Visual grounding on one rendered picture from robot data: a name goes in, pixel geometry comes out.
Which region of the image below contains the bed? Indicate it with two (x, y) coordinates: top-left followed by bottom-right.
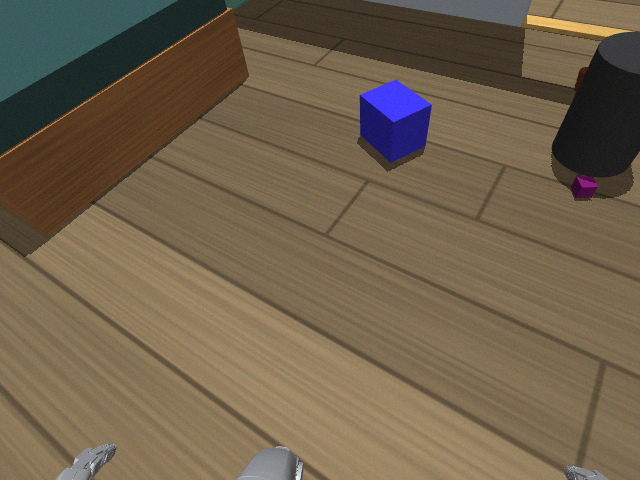
(0, 0), (249, 236)

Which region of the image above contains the left robot hand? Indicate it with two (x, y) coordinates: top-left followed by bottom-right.
(55, 443), (117, 480)

